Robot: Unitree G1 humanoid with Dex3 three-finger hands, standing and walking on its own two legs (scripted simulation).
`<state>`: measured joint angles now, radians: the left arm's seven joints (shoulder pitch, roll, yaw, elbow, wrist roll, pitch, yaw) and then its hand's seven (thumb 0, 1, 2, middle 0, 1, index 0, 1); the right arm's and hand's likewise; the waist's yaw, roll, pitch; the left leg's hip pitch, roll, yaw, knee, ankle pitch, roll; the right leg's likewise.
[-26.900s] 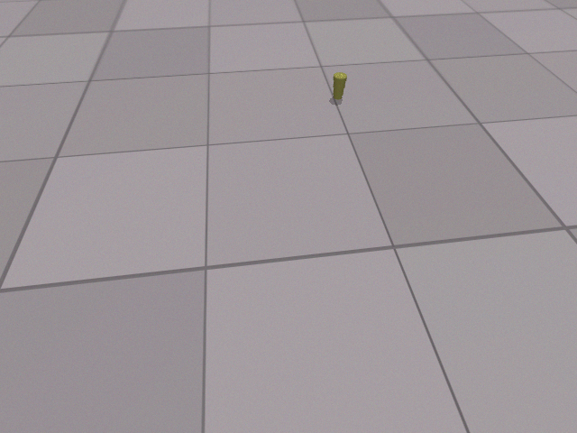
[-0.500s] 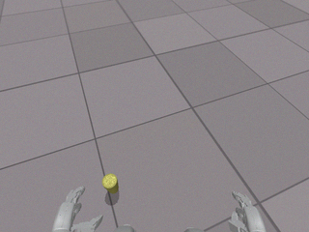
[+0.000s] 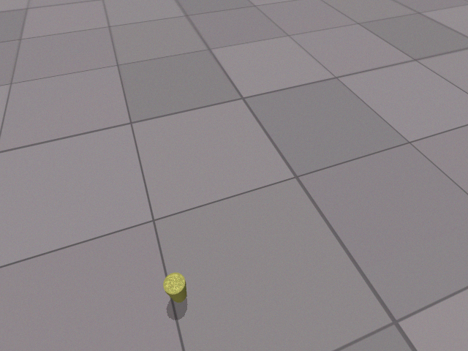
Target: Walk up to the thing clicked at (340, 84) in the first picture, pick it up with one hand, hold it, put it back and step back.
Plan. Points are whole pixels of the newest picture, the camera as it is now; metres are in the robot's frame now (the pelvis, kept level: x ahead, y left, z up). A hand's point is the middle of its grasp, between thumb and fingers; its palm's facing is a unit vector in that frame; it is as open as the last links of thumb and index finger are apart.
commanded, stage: stand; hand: left
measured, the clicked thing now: (177, 289) +0.45 +0.25 -0.70
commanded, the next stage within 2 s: step back in 1.64 s
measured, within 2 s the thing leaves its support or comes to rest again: neither
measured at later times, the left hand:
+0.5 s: hand out of the picture +0.04 +0.24 -0.15, palm faces -0.02 -0.94 -0.35, open 7.3 cm
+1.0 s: hand out of the picture +0.08 +0.23 -0.15, palm faces -0.02 -0.94 -0.35, open 7.3 cm
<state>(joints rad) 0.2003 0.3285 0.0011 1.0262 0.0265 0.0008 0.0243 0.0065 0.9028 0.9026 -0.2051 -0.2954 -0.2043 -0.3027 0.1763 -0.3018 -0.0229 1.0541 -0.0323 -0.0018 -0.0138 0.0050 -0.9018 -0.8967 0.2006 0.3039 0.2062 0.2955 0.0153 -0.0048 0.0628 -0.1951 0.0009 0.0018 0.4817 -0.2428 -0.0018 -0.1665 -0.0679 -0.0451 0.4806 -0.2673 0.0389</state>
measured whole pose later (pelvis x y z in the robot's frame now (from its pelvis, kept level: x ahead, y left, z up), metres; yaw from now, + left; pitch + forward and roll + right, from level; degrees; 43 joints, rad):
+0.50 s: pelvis -0.01 -0.01 +0.01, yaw +0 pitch -3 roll +0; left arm 0.13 0.33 0.00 1.16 0.03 -0.01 0.01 0.00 0.91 0.90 -0.21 -0.30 -0.21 -0.30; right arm 0.13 -0.33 -0.02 1.16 -0.02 0.01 -0.01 0.00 -0.90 -0.90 0.20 0.30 0.21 0.30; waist 0.01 0.01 0.06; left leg -0.14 0.02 -0.01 0.35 -0.16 -0.02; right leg -0.11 -0.05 -0.06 0.36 -0.19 0.03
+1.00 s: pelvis +0.01 -0.02 +0.01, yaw +0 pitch -2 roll +0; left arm 0.10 0.33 0.00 1.16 0.02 -0.01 0.01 0.00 0.91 0.90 -0.21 -0.30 -0.21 -0.30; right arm 0.10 -0.33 -0.01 1.16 -0.02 0.00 -0.01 0.00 -0.90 -0.90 0.20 0.30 0.21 0.30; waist 0.00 0.01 0.06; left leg -0.11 0.03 0.00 0.31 -0.16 -0.03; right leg -0.10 -0.03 -0.05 0.33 -0.20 0.01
